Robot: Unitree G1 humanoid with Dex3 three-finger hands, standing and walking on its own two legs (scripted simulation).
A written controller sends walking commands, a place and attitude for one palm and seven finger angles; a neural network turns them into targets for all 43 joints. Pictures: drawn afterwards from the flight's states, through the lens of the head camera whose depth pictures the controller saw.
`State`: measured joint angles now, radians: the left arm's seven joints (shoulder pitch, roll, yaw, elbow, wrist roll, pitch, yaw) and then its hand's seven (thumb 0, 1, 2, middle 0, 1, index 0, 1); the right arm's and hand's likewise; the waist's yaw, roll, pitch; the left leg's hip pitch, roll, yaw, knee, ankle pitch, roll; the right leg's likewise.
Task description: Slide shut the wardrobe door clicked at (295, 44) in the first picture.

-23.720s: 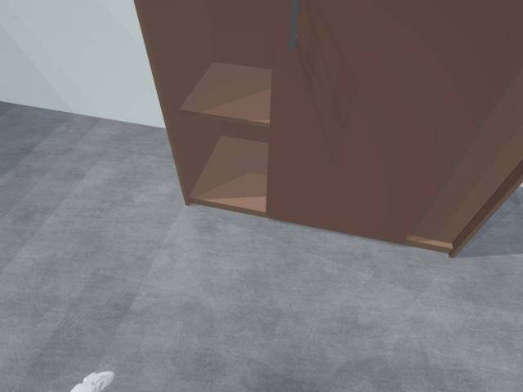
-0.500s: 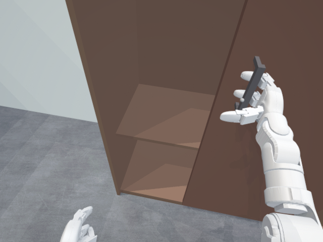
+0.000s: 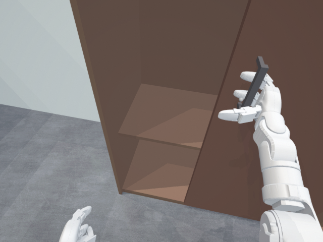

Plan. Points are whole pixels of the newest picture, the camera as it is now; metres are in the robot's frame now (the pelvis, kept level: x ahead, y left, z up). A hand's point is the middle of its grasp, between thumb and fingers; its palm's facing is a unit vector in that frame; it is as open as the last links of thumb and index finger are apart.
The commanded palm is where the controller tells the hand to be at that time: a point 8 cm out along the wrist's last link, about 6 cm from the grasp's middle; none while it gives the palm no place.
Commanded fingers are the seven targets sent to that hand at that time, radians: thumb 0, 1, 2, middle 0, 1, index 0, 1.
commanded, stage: slide the fingers in behind the handle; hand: right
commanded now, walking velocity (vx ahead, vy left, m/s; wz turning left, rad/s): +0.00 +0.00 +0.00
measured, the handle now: (249, 90) +0.46 -0.20 +0.18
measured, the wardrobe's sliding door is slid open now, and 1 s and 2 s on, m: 0.40 0.40 0.40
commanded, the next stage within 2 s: grip the handle and tug to test in 0.18 s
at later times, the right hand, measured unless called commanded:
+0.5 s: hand (245, 101) +0.40 -0.17 +0.19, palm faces +0.18 +0.98 +0.01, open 12.9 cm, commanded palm +0.37 -0.21 +0.18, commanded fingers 0.00 -0.06 -0.54 0.36 1.28 0.36 1.28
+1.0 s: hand (243, 99) +0.41 -0.17 +0.18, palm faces +0.19 +0.98 +0.00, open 5.3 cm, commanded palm +0.37 -0.21 +0.18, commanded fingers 0.00 -0.90 -0.90 0.45 1.40 0.45 1.40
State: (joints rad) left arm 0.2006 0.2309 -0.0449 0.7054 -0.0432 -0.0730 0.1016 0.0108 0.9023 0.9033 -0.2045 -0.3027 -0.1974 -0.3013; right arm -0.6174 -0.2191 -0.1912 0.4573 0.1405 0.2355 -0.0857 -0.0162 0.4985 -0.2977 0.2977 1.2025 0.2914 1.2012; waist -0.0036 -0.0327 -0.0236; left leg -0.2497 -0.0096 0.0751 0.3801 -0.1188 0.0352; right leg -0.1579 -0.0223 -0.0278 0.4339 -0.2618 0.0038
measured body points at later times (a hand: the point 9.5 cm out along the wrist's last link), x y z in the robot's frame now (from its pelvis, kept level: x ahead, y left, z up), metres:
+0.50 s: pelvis +0.00 -0.01 +0.00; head -0.02 +0.00 +0.45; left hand +0.16 +0.23 -0.10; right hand +0.39 -0.22 +0.19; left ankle +0.05 +0.10 -0.74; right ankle -0.02 -0.12 -0.74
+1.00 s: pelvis +0.00 +0.00 +0.00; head -0.01 +0.01 +0.45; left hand +0.16 +0.23 -0.10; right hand +0.39 -0.22 +0.19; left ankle +0.05 +0.10 -0.74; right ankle -0.02 -0.12 -0.74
